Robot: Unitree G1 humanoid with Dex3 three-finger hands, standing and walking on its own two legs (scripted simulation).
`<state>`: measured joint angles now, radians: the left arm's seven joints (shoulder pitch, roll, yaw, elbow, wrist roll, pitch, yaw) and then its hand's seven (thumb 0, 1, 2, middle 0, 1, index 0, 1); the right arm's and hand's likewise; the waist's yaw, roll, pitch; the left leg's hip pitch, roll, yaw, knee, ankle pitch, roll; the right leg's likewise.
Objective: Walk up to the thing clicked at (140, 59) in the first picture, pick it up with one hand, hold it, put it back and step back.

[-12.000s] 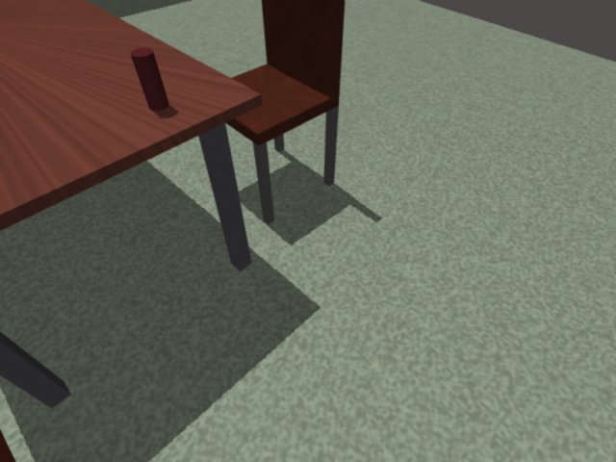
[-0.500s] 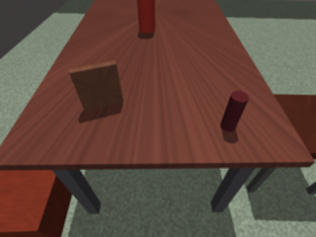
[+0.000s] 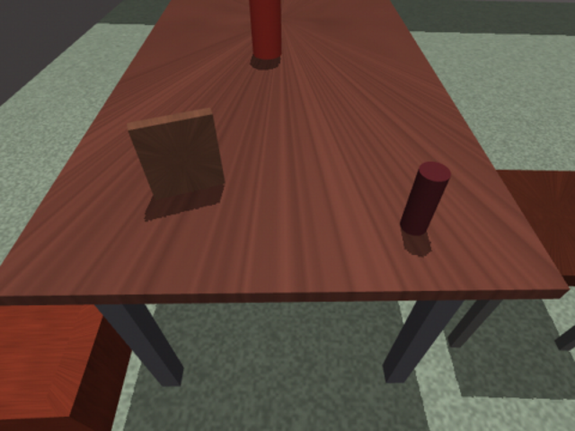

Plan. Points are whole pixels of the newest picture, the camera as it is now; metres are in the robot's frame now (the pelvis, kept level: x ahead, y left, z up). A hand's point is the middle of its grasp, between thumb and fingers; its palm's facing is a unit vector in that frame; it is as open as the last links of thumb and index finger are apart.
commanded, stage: stand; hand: right
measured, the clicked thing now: (423, 200) +0.50 -0.22 +0.03
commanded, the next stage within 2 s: rise first in 0.36 s
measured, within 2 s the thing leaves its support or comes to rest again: neither
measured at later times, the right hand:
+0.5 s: hand out of the picture +0.07 -0.25 -0.16, palm faces -0.01 +0.94 -0.34, open 7.4 cm
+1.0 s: hand (496, 415) +0.18 -0.26 -0.05, palm faces +0.30 +0.89 -0.35, open 16.2 cm
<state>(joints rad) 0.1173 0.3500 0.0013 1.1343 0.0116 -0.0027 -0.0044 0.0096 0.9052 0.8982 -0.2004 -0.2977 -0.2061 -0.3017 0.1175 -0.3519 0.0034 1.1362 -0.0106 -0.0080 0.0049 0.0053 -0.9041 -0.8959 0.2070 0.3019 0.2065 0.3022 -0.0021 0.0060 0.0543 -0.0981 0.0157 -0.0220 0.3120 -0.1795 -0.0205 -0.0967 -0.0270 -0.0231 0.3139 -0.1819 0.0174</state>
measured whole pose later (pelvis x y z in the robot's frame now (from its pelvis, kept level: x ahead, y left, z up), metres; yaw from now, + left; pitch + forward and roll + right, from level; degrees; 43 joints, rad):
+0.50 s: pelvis +0.00 +0.00 +0.00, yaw +0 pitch -2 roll +0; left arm 0.12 0.35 0.00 1.10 -0.01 -0.01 0.00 0.01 0.90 0.89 -0.19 -0.29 -0.20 -0.29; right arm 0.12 -0.35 0.01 1.10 0.01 0.00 0.00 0.01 -0.90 -0.89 0.20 0.29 0.20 0.29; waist 0.00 0.00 0.05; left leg -0.12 0.01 -0.02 0.33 -0.19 -0.02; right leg -0.12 -0.03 -0.02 0.33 -0.19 0.02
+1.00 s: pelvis +0.01 +0.00 -0.01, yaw -2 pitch +0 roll +0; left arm 0.24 0.23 0.06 0.59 -0.04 -0.06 0.08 0.01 -0.23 0.11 -0.06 -0.05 -0.06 -0.05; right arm 0.30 -0.30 -0.16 0.38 0.06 -0.07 -0.08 0.00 0.25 -0.11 0.06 0.06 0.06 0.06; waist -0.03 -0.02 0.00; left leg -0.17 0.02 0.01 0.42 -0.25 -0.01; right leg -0.18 -0.02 0.01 0.42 -0.24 0.02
